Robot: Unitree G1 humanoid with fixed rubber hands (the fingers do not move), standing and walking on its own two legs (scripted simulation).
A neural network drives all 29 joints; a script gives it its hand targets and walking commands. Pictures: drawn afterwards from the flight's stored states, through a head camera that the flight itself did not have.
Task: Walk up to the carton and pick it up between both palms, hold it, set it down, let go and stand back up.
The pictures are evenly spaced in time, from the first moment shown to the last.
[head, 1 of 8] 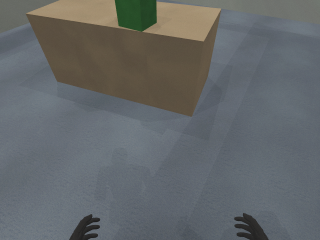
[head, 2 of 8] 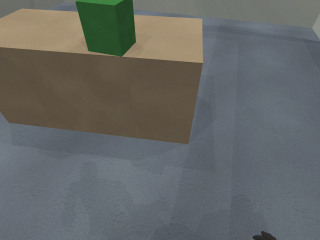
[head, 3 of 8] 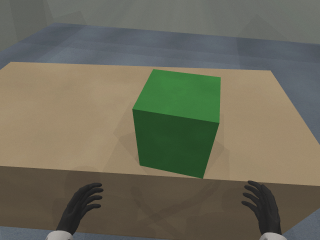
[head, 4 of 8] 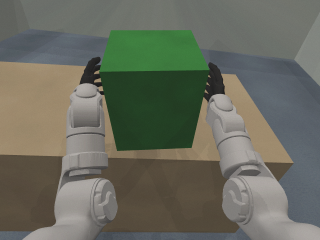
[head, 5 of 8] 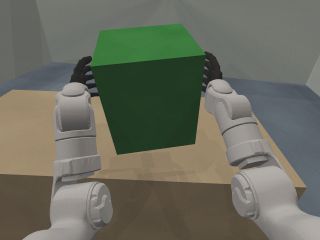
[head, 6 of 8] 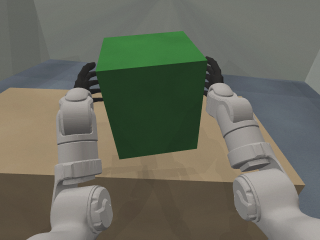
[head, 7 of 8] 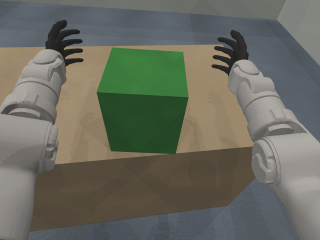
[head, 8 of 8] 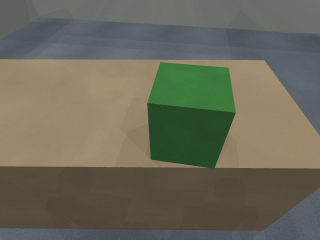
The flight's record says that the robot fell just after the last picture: no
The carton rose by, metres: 0.23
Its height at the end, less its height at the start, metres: +0.00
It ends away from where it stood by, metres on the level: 0.02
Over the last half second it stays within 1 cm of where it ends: yes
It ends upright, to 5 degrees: yes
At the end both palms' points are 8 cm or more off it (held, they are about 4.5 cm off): yes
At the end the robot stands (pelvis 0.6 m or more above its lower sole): yes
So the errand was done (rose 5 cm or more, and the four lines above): yes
